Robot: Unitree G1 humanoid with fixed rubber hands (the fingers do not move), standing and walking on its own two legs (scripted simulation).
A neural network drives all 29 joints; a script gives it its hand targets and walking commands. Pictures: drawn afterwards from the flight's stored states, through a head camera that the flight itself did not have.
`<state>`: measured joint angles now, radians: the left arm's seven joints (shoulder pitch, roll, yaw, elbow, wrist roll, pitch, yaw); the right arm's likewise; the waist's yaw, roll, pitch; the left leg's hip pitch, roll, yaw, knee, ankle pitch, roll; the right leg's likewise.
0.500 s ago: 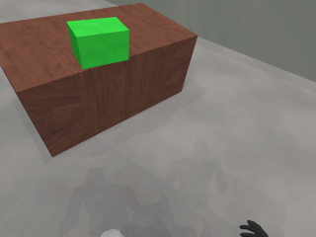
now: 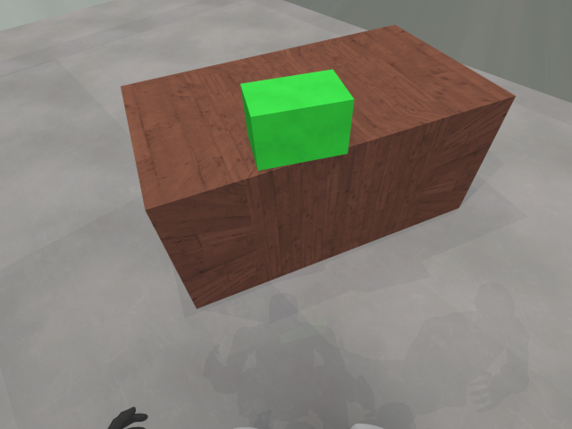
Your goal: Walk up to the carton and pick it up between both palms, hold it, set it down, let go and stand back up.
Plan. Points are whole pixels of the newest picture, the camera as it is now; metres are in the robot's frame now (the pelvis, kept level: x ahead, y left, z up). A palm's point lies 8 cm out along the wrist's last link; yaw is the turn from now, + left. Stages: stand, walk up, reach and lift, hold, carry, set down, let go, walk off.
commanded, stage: walk up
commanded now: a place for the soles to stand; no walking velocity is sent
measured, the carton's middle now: (295, 119) +0.91 -0.05 -0.09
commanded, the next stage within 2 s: none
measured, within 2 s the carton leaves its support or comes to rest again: neither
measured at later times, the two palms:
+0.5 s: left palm out of the picture +0.16 +0.34 -0.13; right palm (372, 300) +0.33 -0.14 -0.08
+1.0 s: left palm (66, 399) +0.21 +0.36 -0.11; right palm (345, 258) +0.44 -0.12 -0.10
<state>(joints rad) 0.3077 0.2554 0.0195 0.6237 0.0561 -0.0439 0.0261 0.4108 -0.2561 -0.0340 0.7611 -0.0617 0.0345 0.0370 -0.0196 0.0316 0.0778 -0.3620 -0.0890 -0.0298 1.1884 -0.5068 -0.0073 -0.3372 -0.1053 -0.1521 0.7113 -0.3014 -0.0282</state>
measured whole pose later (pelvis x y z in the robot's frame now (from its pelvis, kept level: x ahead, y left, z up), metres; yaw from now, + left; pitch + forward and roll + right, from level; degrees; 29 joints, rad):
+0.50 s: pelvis +0.17 +0.07 +0.00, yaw +16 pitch -4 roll -1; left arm 0.38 0.32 0.03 0.68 0.04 0.01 -0.03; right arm 0.29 -0.20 -0.02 0.66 -0.02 -0.01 -0.01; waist -0.01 -0.09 0.11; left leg -0.33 -0.03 -0.02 0.68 -0.28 0.03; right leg -0.42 -0.13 -0.06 1.24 -0.45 -0.01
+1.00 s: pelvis +0.20 +0.06 -0.01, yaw +24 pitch -3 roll +1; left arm 0.19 0.31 0.01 0.60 0.01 0.04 0.01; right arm 0.15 -0.27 -0.04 0.66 -0.01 0.03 0.00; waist 0.02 -0.05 0.18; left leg -0.31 -0.03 0.00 0.75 -0.38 -0.01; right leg -0.45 -0.17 -0.09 0.78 -0.28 0.03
